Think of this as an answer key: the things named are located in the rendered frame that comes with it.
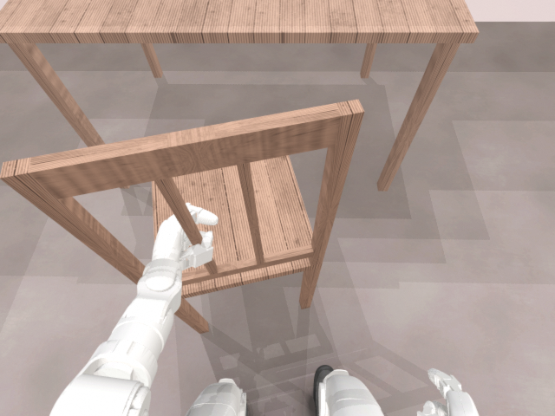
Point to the robot left hand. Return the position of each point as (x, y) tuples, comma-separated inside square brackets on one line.
[(171, 240)]

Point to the robot left thigh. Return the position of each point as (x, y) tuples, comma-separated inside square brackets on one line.
[(219, 399)]

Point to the table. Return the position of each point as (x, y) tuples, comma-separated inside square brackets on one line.
[(23, 23)]

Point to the robot left forearm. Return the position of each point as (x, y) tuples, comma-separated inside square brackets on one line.
[(132, 350)]

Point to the chair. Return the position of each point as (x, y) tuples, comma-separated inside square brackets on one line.
[(239, 170)]

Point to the robot right shin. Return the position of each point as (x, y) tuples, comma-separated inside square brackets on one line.
[(337, 371)]

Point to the robot right hand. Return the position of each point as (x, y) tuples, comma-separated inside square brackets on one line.
[(458, 403)]

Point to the robot left upper arm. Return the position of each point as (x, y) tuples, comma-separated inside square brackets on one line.
[(95, 395)]

